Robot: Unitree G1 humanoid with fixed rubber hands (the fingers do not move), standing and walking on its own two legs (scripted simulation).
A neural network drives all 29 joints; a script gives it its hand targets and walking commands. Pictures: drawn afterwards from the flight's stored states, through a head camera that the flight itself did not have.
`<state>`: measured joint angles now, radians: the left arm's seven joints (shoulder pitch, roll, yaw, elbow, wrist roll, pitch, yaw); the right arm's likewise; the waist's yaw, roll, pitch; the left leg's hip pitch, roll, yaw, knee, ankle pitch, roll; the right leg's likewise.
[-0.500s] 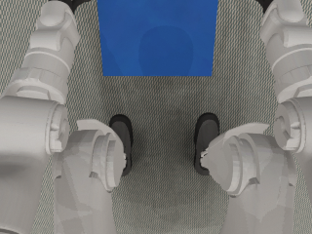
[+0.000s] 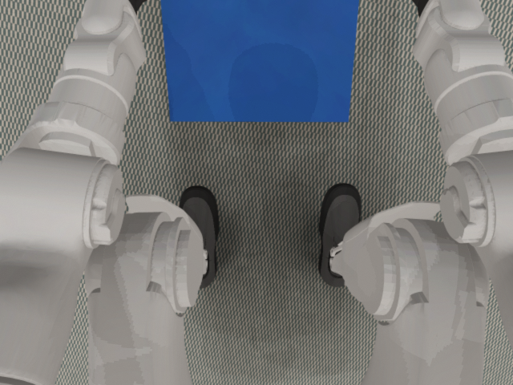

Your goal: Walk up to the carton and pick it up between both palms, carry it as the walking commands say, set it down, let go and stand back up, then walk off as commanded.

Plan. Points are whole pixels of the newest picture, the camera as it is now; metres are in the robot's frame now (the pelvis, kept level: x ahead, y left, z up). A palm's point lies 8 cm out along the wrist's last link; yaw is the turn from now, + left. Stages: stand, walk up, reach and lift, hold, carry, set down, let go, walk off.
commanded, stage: reach and lift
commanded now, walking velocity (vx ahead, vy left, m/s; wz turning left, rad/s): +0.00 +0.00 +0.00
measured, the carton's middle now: (259, 15) +0.53 +0.02 -0.29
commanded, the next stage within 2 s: none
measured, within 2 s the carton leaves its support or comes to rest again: leaves its support in 0.82 s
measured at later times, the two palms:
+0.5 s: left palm out of the picture +0.53 +0.17 -0.20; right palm out of the picture +0.55 -0.15 -0.20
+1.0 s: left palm out of the picture +0.55 +0.16 -0.19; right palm out of the picture +0.55 -0.17 -0.18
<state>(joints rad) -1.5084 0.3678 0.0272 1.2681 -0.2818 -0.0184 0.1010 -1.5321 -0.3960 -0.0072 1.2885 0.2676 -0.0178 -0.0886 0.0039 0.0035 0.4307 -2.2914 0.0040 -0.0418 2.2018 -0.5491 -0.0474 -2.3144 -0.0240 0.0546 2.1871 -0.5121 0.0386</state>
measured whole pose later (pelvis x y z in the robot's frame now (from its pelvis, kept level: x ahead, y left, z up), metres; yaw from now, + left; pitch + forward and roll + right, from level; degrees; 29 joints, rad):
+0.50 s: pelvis +0.00 +0.00 +0.00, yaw +0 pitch +36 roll +0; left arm -1.54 0.34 0.03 1.28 -0.25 -0.02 0.12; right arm -1.59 -0.34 -0.05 1.31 0.19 -0.02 -0.11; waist 0.01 0.01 0.45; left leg -2.28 0.00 -0.03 2.20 -0.55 -0.04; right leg -2.30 -0.02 0.06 2.19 -0.51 0.04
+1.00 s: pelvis +0.01 +0.00 -0.01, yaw +0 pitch +38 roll +1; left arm -1.48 0.32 0.13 1.17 -0.13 0.12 0.05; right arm -1.50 -0.32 -0.15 1.18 0.11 0.11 -0.06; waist 0.00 -0.01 0.35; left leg -2.32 0.00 -0.05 2.24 -0.57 -0.05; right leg -2.35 -0.02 0.05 2.22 -0.53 0.03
